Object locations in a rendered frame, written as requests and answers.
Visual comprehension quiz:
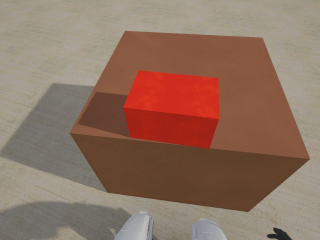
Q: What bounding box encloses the robot thigh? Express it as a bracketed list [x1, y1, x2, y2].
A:
[114, 213, 154, 240]
[191, 219, 227, 240]

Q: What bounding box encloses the pedestal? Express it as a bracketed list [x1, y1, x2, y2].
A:
[70, 31, 310, 212]

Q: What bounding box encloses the carton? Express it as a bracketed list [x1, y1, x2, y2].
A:
[123, 70, 219, 149]

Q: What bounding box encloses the robot left thigh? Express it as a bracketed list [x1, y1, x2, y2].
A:
[114, 213, 154, 240]

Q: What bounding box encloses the robot right thigh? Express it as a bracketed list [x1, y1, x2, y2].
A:
[191, 219, 227, 240]

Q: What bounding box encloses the right robot hand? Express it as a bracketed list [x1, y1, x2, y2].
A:
[267, 227, 292, 240]

